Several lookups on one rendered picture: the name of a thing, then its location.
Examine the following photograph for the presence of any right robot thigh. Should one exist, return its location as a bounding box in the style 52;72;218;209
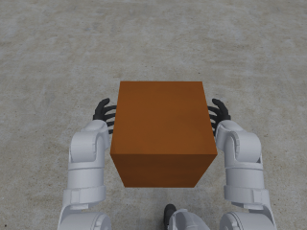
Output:
170;212;210;230

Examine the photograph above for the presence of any robot left upper arm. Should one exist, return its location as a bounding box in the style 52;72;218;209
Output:
59;212;111;230

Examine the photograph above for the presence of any carton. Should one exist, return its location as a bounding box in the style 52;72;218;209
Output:
109;80;218;188

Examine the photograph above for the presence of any right robot foot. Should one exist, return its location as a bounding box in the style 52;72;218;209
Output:
163;203;177;230

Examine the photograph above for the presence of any robot left forearm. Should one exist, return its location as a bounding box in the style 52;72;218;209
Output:
57;120;110;230

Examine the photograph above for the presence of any right robot hand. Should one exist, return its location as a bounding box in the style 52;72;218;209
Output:
207;98;231;137

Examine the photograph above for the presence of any robot right forearm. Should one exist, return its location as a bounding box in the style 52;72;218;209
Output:
215;120;277;230

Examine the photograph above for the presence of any left robot hand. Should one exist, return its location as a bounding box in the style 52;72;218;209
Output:
92;98;117;134

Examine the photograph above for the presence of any robot right upper arm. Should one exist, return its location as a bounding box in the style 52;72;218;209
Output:
219;211;275;230

